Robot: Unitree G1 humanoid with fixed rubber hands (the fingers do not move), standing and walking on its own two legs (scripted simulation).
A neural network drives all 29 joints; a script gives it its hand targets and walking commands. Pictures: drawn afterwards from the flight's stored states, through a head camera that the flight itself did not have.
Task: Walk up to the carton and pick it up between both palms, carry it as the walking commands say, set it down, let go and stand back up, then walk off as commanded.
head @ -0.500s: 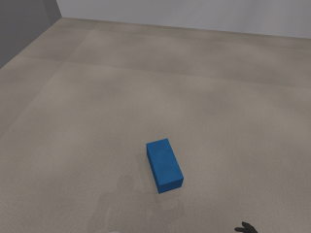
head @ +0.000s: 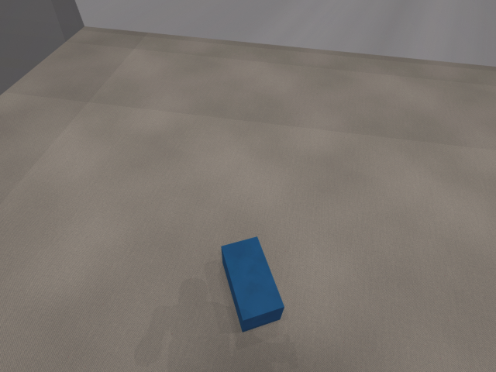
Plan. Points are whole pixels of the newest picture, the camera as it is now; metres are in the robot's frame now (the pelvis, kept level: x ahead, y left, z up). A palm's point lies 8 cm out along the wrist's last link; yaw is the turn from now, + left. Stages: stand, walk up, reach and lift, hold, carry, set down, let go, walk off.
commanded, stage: walk up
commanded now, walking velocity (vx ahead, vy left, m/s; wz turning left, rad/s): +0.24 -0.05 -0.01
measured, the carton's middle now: (250, 282) +0.54 -0.02 -0.69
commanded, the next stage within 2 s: none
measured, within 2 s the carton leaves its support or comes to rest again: neither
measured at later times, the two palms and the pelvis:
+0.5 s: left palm out of the picture +0.13 +0.27 -0.13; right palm out of the picture +0.12 -0.25 -0.09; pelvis +0.07 +0.01 +0.01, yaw -1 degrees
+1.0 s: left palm out of the picture +0.10 +0.20 -0.10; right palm out of the picture +0.10 -0.32 -0.12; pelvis +0.04 -0.06 +0.01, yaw +2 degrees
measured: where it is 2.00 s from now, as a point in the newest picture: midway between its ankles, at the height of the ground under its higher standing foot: outside the picture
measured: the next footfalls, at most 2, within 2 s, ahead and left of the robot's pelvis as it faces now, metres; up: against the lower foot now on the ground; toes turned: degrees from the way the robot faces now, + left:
left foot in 0.30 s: +0.12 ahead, +0.15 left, +0.00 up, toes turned +7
right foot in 0.68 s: +0.13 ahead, -0.15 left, +0.00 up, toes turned -1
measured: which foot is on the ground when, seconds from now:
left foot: up 0.00-0.28, down 0.30-0.68, up 0.70-1.00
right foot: down 0.00-0.30, up 0.32-0.66, down 0.68-1.00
